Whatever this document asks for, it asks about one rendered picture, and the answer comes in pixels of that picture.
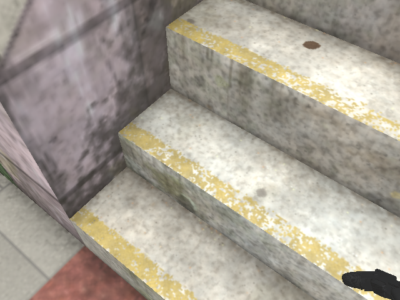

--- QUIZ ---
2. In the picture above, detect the right robot hand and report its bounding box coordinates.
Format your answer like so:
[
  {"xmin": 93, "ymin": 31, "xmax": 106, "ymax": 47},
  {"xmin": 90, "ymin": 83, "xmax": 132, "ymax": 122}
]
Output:
[{"xmin": 342, "ymin": 269, "xmax": 400, "ymax": 300}]

